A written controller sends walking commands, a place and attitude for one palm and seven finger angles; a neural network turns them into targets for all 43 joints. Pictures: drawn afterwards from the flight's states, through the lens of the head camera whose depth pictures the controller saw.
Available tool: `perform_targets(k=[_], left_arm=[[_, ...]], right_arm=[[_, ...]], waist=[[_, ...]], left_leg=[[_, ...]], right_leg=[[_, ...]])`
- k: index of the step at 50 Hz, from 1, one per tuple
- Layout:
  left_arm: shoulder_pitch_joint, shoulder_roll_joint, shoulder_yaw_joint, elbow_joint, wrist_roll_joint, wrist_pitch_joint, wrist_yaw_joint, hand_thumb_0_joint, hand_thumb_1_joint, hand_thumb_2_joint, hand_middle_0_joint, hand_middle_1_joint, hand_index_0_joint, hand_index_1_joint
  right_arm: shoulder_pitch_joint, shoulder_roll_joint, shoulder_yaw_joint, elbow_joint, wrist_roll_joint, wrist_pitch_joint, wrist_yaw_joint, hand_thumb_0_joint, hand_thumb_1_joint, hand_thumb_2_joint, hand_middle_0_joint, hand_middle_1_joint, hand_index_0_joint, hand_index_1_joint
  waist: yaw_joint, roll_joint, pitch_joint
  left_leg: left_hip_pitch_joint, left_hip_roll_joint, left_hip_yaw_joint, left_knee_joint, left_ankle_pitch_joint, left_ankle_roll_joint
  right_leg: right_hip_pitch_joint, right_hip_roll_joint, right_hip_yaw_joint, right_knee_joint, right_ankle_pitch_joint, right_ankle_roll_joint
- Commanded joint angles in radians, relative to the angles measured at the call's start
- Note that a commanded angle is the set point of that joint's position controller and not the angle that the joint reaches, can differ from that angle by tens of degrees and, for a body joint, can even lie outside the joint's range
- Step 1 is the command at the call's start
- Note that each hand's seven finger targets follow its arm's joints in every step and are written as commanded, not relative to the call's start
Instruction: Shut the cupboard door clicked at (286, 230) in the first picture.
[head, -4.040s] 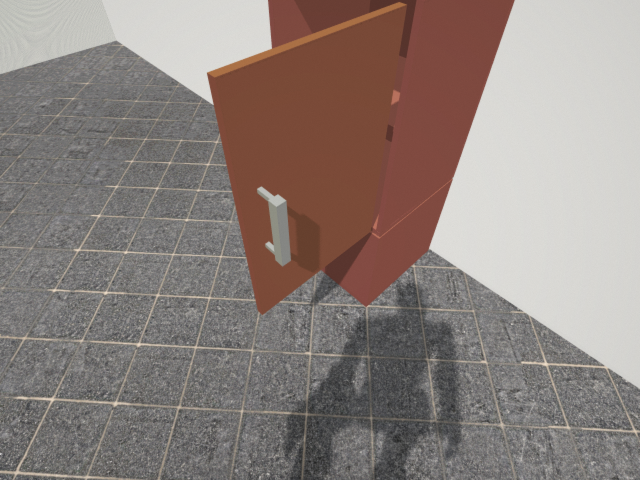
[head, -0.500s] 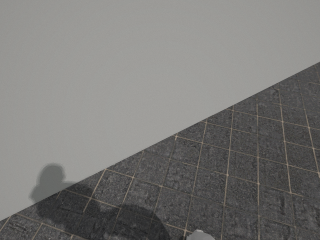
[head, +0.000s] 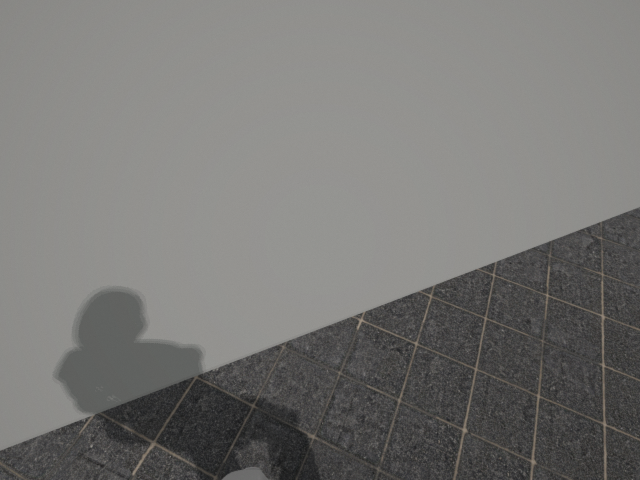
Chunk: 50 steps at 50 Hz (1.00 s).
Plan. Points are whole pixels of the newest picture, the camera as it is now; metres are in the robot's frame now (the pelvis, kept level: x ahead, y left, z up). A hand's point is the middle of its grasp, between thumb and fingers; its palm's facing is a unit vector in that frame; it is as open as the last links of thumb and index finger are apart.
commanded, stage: turn to face it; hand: left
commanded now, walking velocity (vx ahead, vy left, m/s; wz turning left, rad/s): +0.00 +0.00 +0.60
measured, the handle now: out of the picture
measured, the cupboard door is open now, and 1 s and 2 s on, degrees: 90 90 90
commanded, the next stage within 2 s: none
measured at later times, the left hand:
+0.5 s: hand out of the picture +0.06 +0.14 -0.15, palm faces +0.32 -0.91 -0.26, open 7.4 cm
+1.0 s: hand out of the picture +0.06 +0.11 -0.14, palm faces +0.57 -0.76 -0.31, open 7.4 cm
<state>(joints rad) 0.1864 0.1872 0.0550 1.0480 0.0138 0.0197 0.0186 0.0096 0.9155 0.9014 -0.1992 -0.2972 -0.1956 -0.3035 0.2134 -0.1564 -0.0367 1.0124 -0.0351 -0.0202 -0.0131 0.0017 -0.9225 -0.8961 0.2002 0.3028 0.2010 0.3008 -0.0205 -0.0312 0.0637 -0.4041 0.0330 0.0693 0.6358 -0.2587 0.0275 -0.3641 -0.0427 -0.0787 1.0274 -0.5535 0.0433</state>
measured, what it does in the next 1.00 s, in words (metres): steps to the right, turning left: right foot, then left foot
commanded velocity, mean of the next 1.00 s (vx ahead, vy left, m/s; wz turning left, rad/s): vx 0.00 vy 0.00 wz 0.60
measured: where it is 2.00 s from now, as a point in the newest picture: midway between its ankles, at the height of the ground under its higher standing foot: outside the picture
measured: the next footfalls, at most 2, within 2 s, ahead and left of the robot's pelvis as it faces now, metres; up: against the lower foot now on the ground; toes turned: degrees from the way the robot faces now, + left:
right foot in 0.22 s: +0.10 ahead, -0.17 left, +0.00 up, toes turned +5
left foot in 0.58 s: +0.06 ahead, +0.06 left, +0.00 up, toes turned +29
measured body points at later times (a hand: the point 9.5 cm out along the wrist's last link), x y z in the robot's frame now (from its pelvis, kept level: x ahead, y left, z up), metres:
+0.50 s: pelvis +0.06 -0.07 +0.01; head +0.12 -0.06 +0.46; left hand +0.04 +0.18 -0.13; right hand +0.26 -0.29 -0.13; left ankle +0.02 +0.05 -0.69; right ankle +0.06 -0.18 -0.73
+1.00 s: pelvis +0.10 -0.12 +0.01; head +0.16 -0.11 +0.45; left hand +0.03 +0.15 -0.12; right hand +0.33 -0.28 -0.15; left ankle +0.00 -0.01 -0.65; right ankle +0.18 -0.20 -0.73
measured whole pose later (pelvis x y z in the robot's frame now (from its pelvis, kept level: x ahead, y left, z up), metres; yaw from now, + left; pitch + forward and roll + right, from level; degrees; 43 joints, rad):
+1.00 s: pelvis +0.10 -0.12 +0.01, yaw +37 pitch +0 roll +2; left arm 0.18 0.20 0.04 0.85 0.03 0.02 0.02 0.01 0.91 0.90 -0.20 -0.30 -0.20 -0.30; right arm 0.13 -0.26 -0.09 0.93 -0.02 0.09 0.03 0.00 -0.90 -0.90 0.20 0.30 0.20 0.30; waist -0.01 0.03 0.11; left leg -0.50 -0.01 -0.03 1.13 -0.47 -0.04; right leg -0.31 -0.09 -0.10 0.62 -0.31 -0.01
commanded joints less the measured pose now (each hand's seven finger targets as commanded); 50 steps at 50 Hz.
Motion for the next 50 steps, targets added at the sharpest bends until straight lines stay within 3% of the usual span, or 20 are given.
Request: perform_targets(k=[1,8,9,10,11,13,16,23,25,27,28,29,32,35,42,43,44,45,48,50], left_arm=[[-0.020,0.059,0.025,-0.116,-0.007,-0.020,-0.004,0.000,0.900,0.900,-0.200,-0.300,-0.200,-0.300],[0.066,0.090,0.034,-0.150,-0.003,-0.015,-0.002,0.000,0.900,0.900,-0.200,-0.300,-0.200,-0.300],[0.104,0.132,0.045,-0.150,0.003,-0.024,0.003,0.000,0.900,0.900,-0.200,-0.300,-0.200,-0.300],[0.126,0.234,0.065,-0.158,0.019,-0.031,0.012,0.000,0.900,0.900,-0.200,-0.300,-0.200,-0.300],[0.109,0.283,0.064,-0.179,0.019,-0.026,0.012,0.000,0.900,0.900,-0.200,-0.300,-0.200,-0.300],[0.007,0.206,0.050,-0.208,0.015,-0.029,0.021,0.000,0.900,0.900,-0.200,-0.300,-0.200,-0.300],[-0.009,0.166,0.031,-0.213,0.014,-0.038,0.015,0.000,0.900,0.900,-0.200,-0.300,-0.200,-0.300],[0.102,0.235,0.047,-0.181,0.017,-0.039,0.012,0.000,0.900,0.900,-0.200,-0.300,-0.200,-0.300],[0.075,0.251,0.055,-0.188,0.011,-0.038,0.011,0.000,0.900,0.900,-0.200,-0.300,-0.200,-0.300],[0.054,0.243,0.053,-0.204,-0.002,-0.035,0.002,0.000,0.900,0.900,-0.200,-0.300,-0.200,-0.300],[0.034,0.176,0.037,-0.240,-0.008,-0.031,-0.005,0.000,0.900,0.900,-0.200,-0.300,-0.200,-0.300],[-0.016,0.162,0.024,-0.284,0.001,-0.018,0.001,0.000,0.900,0.900,-0.200,-0.300,-0.200,-0.300],[-0.058,0.159,0.032,-0.248,0.001,0.006,0.005,0.000,0.900,0.900,-0.200,-0.300,-0.200,-0.300],[-0.008,0.145,0.033,-0.222,0.001,0.014,-0.009,0.000,0.900,0.900,-0.200,-0.300,-0.200,-0.300],[0.101,0.147,0.037,-0.216,-0.001,-0.007,-0.009,0.000,0.900,0.900,-0.200,-0.300,-0.200,-0.300],[0.146,0.202,0.048,-0.214,0.008,-0.021,-0.003,0.000,0.900,0.900,-0.200,-0.300,-0.200,-0.300],[0.159,0.305,0.067,-0.218,0.024,-0.030,0.007,0.000,0.900,0.900,-0.200,-0.300,-0.200,-0.300],[0.140,0.318,0.055,-0.231,0.016,-0.025,0.009,0.000,0.900,0.900,-0.200,-0.300,-0.200,-0.300],[-0.022,0.195,0.033,-0.265,0.014,-0.022,0.018,0.000,0.900,0.900,-0.200,-0.300,-0.200,-0.300],[-0.017,0.181,0.028,-0.269,0.016,-0.029,0.019,0.000,0.900,0.900,-0.200,-0.300,-0.200,-0.300]], right_arm=[[0.095,-0.219,-0.045,-0.046,0.004,0.002,-0.023,0.000,-0.900,-0.900,0.200,0.300,0.200,0.300],[-0.049,-0.250,-0.077,-0.128,0.010,0.042,-0.004,0.000,-0.900,-0.900,0.200,0.300,0.200,0.300],[-0.068,-0.223,-0.078,-0.144,0.017,0.045,0.002,0.000,-0.900,-0.900,0.200,0.300,0.200,0.300],[-0.069,-0.157,-0.069,-0.171,0.024,0.047,0.011,0.000,-0.900,-0.900,0.200,0.300,0.200,0.300],[-0.103,-0.161,-0.071,-0.195,0.019,0.048,0.020,0.000,-0.900,-0.900,0.200,0.300,0.200,0.300],[-0.089,-0.155,-0.077,-0.170,0.018,0.068,0.024,0.000,-0.900,-0.900,0.200,0.300,0.200,0.300],[-0.089,-0.132,-0.057,-0.157,0.019,0.072,0.038,0.000,-0.900,-0.900,0.200,0.300,0.200,0.300],[-0.172,-0.122,-0.032,-0.198,0.026,0.060,0.047,0.000,-0.900,-0.900,0.200,0.300,0.200,0.300],[-0.121,-0.148,-0.035,-0.195,0.024,0.055,0.043,0.000,-0.900,-0.900,0.200,0.300,0.200,0.300],[-0.007,-0.222,-0.054,-0.167,0.013,0.044,0.039,0.000,-0.900,-0.900,0.200,0.300,0.200,0.300],[0.058,-0.338,-0.084,-0.164,0.005,0.039,0.035,0.000,-0.900,-0.900,0.200,0.300,0.200,0.300],[0.121,-0.388,-0.092,-0.145,0.013,0.049,0.030,0.000,-0.900,-0.900,0.200,0.300,0.200,0.300],[-0.004,-0.318,-0.077,-0.165,0.011,0.044,-0.001,0.000,-0.900,-0.900,0.200,0.300,0.200,0.300],[-0.072,-0.293,-0.068,-0.178,0.009,0.038,0.002,0.000,-0.900,-0.900,0.200,0.300,0.200,0.300],[-0.140,-0.287,-0.083,-0.201,0.014,0.057,0.012,0.000,-0.900,-0.900,0.200,0.300,0.200,0.300],[-0.142,-0.249,-0.079,-0.210,0.023,0.057,0.017,0.000,-0.900,-0.900,0.200,0.300,0.200,0.300],[-0.129,-0.167,-0.069,-0.234,0.028,0.056,0.024,0.000,-0.900,-0.900,0.200,0.300,0.200,0.300],[-0.142,-0.194,-0.069,-0.244,0.021,0.059,0.030,0.000,-0.900,-0.900,0.200,0.300,0.200,0.300],[-0.097,-0.177,-0.073,-0.190,0.020,0.079,0.040,0.000,-0.900,-0.900,0.200,0.300,0.200,0.300],[-0.094,-0.147,-0.059,-0.177,0.021,0.081,0.047,0.000,-0.900,-0.900,0.200,0.300,0.200,0.300]], waist=[[-0.006,0.173,-0.175],[0.051,0.169,-0.140],[0.072,0.077,-0.134],[0.085,-0.201,-0.119],[0.100,-0.292,-0.090],[0.034,-0.194,-0.042],[0.013,-0.197,-0.042],[0.068,-0.179,-0.119],[0.032,-0.169,-0.143],[-0.038,-0.041,-0.214],[-0.074,0.263,-0.249],[-0.094,0.282,-0.237],[-0.041,0.248,-0.122],[0.007,0.179,-0.100],[0.064,0.174,-0.105],[0.089,0.040,-0.118],[0.096,-0.292,-0.117],[0.099,-0.267,-0.106],[0.004,-0.214,-0.066],[0.006,-0.191,-0.078]], left_leg=[[0.274,0.249,-0.299,-0.228,0.650,0.146],[0.054,0.148,-0.300,-0.191,0.262,0.079],[-0.055,0.085,-0.261,-0.124,0.100,0.029],[-0.234,-0.050,-0.104,0.091,-0.183,-0.053],[-0.230,-0.069,-0.060,0.366,-0.382,-0.068],[-0.222,0.001,-0.099,0.596,-0.270,-0.072],[-0.182,0.016,-0.044,0.505,-0.192,-0.096],[-0.058,-0.024,0.058,0.100,-0.178,-0.080],[0.041,-0.034,0.075,-0.033,-0.087,-0.065],[0.348,0.023,0.025,-0.197,0.233,-0.022],[0.544,0.302,-0.342,-0.213,0.616,0.114],[0.510,0.433,-0.438,-0.214,0.800,0.233],[0.308,0.304,-0.332,-0.242,0.579,0.181],[0.235,0.214,-0.236,-0.248,0.467,0.128],[0.024,0.132,-0.283,-0.155,0.198,0.069],[-0.062,0.047,-0.222,-0.034,0.046,0.011],[-0.221,-0.105,-0.058,0.246,-0.297,-0.071],[-0.181,-0.064,-0.110,0.475,-0.384,-0.056],[-0.155,0.002,-0.109,0.644,-0.201,-0.073],[-0.118,-0.001,-0.057,0.510,-0.183,-0.090]], right_leg=[[-0.132,-0.016,0.070,-0.002,0.067,0.023],[0.180,0.043,0.008,-0.470,0.278,0.018],[0.302,-0.021,0.058,-0.616,0.328,0.006],[0.377,-0.284,0.338,-0.745,0.310,-0.077],[0.258,-0.468,0.452,-0.795,0.379,-0.190],[0.158,-0.394,0.329,-0.754,0.438,-0.199],[0.214,-0.281,0.064,-0.662,0.781,-0.150],[0.399,-0.308,-0.004,-0.546,1.047,-0.146],[0.374,-0.310,-0.045,-0.471,1.050,-0.122],[0.178,-0.275,-0.104,-0.250,0.873,-0.047],[-0.129,-0.124,-0.124,-0.016,0.195,0.026],[-0.223,-0.076,-0.014,0.115,-0.127,0.031],[-0.241,-0.084,0.089,0.153,0.019,0.039],[-0.147,-0.051,0.057,0.031,0.101,0.040],[0.202,0.027,-0.005,-0.471,0.281,0.023],[0.302,-0.071,0.096,-0.639,0.314,0.000],[0.357,-0.375,0.428,-0.761,0.389,-0.112],[0.223,-0.461,0.437,-0.766,0.419,-0.199],[0.122,-0.305,0.206,-0.716,0.459,-0.166],[0.168,-0.267,0.090,-0.688,0.590,-0.146]])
